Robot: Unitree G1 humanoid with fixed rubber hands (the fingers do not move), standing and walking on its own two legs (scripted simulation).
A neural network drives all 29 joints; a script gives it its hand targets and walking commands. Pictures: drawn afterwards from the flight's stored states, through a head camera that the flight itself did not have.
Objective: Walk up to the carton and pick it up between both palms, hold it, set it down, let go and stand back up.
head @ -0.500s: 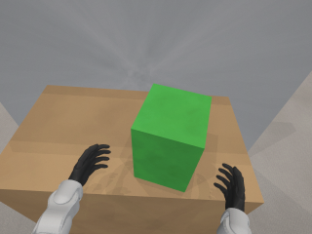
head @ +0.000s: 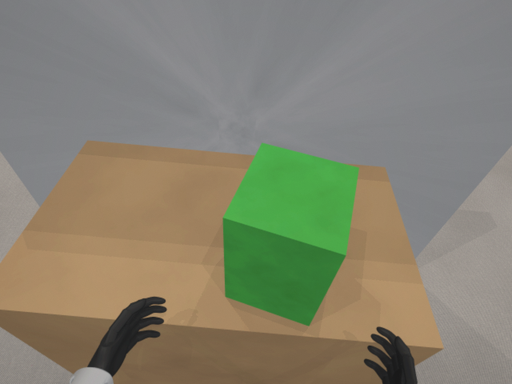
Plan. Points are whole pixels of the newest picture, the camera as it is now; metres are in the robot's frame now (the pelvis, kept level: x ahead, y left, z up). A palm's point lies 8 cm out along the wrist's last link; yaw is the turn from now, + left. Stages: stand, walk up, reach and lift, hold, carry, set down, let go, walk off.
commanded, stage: set down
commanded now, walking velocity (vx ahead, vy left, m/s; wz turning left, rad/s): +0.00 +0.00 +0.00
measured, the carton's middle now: (286, 237) +0.37 -0.02 +0.00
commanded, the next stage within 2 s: let go in 1.60 s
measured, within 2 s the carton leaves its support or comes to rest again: neither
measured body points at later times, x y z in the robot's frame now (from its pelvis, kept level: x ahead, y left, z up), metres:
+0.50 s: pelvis -0.01 -0.01 +0.00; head -0.02 +0.00 +0.45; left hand +0.18 +0.21 -0.04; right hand +0.17 -0.20 -0.05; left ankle +0.01 +0.09 -0.74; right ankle -0.02 -0.14 -0.74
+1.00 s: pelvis +0.01 -0.03 +0.01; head +0.01 -0.03 +0.46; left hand +0.17 +0.20 -0.07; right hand +0.18 -0.22 -0.06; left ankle +0.01 +0.09 -0.74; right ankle -0.02 -0.14 -0.74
